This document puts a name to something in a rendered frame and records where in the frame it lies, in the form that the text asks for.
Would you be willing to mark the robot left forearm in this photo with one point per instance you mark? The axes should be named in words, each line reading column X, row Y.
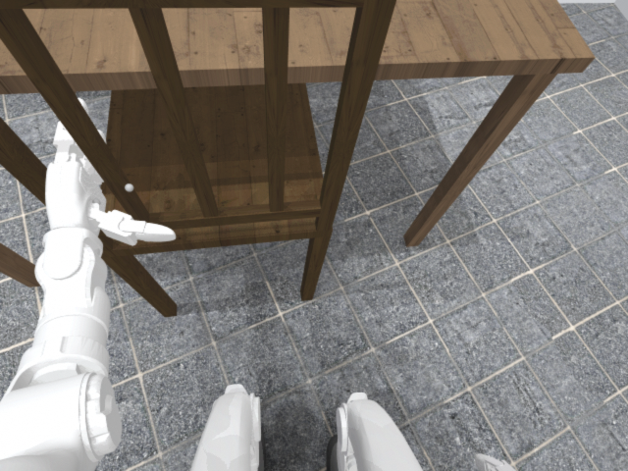
column 73, row 326

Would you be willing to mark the robot left upper arm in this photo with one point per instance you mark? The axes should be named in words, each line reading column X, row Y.
column 63, row 425

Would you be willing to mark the robot left hand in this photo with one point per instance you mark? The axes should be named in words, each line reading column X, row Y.
column 71, row 185

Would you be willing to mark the robot right shin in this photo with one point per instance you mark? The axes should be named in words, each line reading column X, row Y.
column 348, row 463

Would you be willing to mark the table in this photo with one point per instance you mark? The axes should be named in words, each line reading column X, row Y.
column 531, row 40

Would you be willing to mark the robot left thigh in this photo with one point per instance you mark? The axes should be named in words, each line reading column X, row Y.
column 233, row 425

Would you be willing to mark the chair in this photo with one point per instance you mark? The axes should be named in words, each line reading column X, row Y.
column 218, row 165

